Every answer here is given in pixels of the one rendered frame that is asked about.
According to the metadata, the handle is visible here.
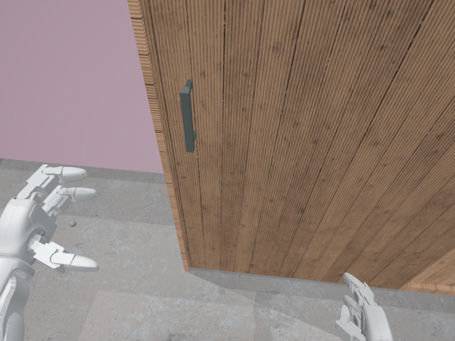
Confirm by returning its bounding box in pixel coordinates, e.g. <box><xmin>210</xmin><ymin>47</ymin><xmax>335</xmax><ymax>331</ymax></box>
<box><xmin>180</xmin><ymin>80</ymin><xmax>196</xmax><ymax>153</ymax></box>

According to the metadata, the left robot hand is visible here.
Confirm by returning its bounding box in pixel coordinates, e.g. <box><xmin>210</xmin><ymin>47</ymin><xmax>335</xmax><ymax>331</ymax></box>
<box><xmin>0</xmin><ymin>164</ymin><xmax>100</xmax><ymax>274</ymax></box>

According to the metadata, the robot left forearm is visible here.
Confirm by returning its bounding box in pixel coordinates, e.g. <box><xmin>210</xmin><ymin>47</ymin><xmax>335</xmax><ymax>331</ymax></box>
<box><xmin>0</xmin><ymin>256</ymin><xmax>35</xmax><ymax>341</ymax></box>

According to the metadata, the right robot hand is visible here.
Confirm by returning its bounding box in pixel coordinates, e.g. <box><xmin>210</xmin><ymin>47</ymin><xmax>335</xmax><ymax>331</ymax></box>
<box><xmin>336</xmin><ymin>273</ymin><xmax>393</xmax><ymax>341</ymax></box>

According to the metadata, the wardrobe door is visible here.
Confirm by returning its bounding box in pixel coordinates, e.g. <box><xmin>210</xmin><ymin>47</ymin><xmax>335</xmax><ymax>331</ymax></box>
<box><xmin>411</xmin><ymin>248</ymin><xmax>455</xmax><ymax>286</ymax></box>
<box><xmin>140</xmin><ymin>0</ymin><xmax>455</xmax><ymax>290</ymax></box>

